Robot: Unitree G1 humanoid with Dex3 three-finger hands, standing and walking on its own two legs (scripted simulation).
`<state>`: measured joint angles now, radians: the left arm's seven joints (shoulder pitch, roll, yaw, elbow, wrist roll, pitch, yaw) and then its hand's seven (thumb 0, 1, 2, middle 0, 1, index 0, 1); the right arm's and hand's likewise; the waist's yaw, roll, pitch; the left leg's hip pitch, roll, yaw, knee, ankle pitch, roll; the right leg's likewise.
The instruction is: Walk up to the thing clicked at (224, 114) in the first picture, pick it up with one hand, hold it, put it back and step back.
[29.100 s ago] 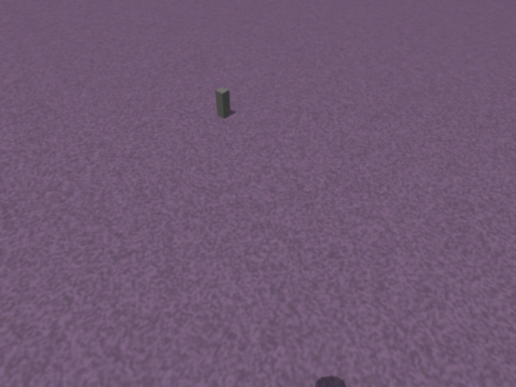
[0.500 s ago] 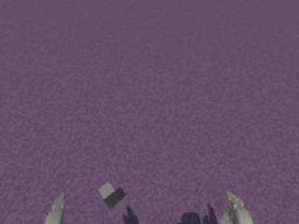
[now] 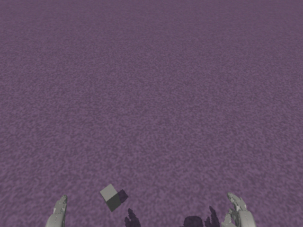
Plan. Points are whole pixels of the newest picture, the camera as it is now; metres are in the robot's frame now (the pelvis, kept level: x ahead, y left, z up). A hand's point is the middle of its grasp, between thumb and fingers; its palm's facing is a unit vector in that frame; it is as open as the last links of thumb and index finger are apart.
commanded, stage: home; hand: left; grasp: from the side
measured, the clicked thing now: (111, 198) +0.43 +0.22 -0.62
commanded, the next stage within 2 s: stand in 0.48 s
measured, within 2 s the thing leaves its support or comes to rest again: neither
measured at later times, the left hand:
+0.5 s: hand out of the picture +0.17 +0.18 -0.06, palm faces +0.11 -0.95 -0.28, open 17.7 cm
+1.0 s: hand out of the picture +0.15 +0.21 -0.09, palm faces -0.03 -0.94 -0.33, open 10.2 cm
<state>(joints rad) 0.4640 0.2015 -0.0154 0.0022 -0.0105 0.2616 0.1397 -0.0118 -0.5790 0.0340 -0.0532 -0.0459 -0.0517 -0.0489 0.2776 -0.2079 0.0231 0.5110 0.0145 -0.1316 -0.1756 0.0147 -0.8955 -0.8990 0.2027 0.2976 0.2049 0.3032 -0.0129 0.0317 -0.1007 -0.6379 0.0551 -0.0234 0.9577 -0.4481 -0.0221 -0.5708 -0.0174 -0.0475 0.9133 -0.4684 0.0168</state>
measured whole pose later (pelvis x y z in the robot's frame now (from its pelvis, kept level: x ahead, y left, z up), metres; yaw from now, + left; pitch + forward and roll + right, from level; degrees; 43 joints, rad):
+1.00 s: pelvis +0.00 +0.00 +0.01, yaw +0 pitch +2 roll +0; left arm 0.26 0.29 -0.02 0.47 0.05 0.06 0.04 0.00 0.41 0.78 -0.20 -0.28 -0.20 -0.29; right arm 0.17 -0.27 0.00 0.75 -0.06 -0.04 -0.04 0.01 -0.90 -0.90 0.20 0.30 0.21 0.30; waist 0.01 -0.01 0.00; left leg -0.49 0.03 0.00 0.86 -0.41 -0.01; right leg -0.45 -0.05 -0.02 0.86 -0.45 0.02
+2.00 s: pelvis -0.01 +0.01 +0.06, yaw +0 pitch -3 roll +0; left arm 0.15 0.33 0.00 1.16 0.02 -0.01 0.01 0.00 0.91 0.90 -0.21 -0.30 -0.20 -0.30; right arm 0.14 -0.33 -0.02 1.16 -0.02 0.00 0.00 0.01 -0.90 -0.90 0.20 0.30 0.20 0.30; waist 0.01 0.00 0.05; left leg -0.15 0.01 0.02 0.35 -0.15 -0.01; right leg -0.12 -0.05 -0.02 0.36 -0.19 0.03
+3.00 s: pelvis +0.02 +0.00 +0.06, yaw -1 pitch -2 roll +0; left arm 0.10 0.33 0.00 1.15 0.01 -0.01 0.01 0.00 0.91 0.90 -0.21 -0.30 -0.20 -0.30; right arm 0.10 -0.34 -0.01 1.15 -0.01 -0.01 0.00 0.01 -0.90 -0.90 0.20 0.30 0.20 0.30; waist 0.00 0.00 0.05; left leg -0.10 0.03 0.04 0.31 -0.18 -0.02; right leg -0.08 -0.03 -0.01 0.32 -0.21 0.02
